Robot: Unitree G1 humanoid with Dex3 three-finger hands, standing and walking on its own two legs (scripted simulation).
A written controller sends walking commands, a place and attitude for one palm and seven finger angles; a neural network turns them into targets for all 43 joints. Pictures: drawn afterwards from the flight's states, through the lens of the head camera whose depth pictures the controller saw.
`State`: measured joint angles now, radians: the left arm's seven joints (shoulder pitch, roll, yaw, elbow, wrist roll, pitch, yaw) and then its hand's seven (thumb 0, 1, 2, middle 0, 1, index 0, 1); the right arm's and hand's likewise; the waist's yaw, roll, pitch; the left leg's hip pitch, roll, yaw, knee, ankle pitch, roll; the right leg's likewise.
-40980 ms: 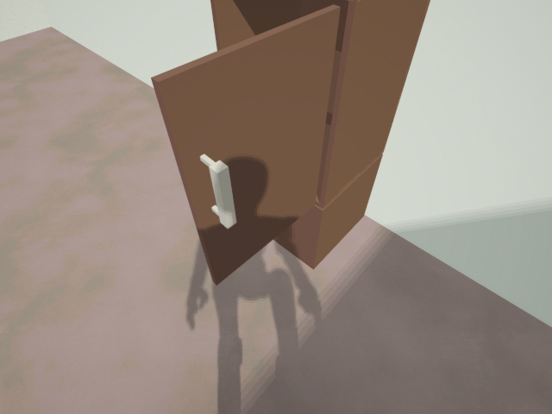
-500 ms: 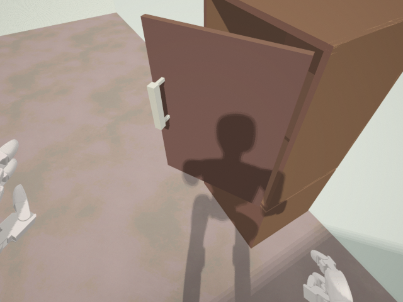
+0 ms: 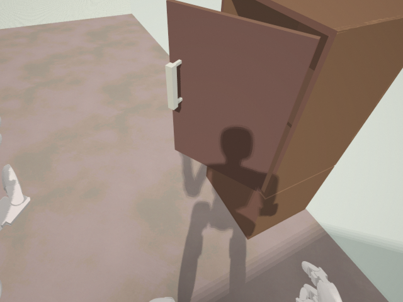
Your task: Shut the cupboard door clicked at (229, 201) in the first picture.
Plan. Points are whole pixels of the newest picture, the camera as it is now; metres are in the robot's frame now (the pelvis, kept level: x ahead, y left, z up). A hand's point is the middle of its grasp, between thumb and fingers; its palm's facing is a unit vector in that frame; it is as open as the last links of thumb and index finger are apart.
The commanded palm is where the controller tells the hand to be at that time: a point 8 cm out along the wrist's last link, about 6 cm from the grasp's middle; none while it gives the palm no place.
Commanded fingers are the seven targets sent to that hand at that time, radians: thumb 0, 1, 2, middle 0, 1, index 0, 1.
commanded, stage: step back with the hand held close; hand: left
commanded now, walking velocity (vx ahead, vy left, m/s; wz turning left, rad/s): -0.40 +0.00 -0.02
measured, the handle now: (175, 84) +0.74 +0.14 +0.04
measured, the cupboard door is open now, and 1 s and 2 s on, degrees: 30 30 30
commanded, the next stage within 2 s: stop stepping back and stand still in 0.44 s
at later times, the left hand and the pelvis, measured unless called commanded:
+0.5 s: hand (10, 253) +0.13 +0.24 +0.19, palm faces +0.39 -0.83 -0.39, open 7.4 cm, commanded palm +0.06 +0.29 +0.20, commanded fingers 0.00 0.90 0.90 -0.20 -0.30 -0.20 -0.30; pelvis -0.08 -0.01 +0.02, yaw -1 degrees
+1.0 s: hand out of the picture +0.05 +0.29 +0.18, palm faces +0.50 -0.82 -0.28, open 7.4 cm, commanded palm -0.03 +0.32 +0.20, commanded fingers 0.00 0.90 0.90 -0.20 -0.30 -0.20 -0.30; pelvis -0.17 +0.02 +0.02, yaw -1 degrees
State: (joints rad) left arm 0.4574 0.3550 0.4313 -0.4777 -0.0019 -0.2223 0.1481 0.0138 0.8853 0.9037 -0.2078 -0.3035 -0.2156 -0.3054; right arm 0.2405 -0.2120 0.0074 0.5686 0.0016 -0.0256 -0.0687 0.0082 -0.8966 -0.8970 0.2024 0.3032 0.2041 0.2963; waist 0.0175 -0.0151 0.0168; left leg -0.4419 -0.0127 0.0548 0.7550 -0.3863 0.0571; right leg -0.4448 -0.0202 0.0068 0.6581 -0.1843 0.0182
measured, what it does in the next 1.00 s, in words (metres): walks backwards: right foot, then left foot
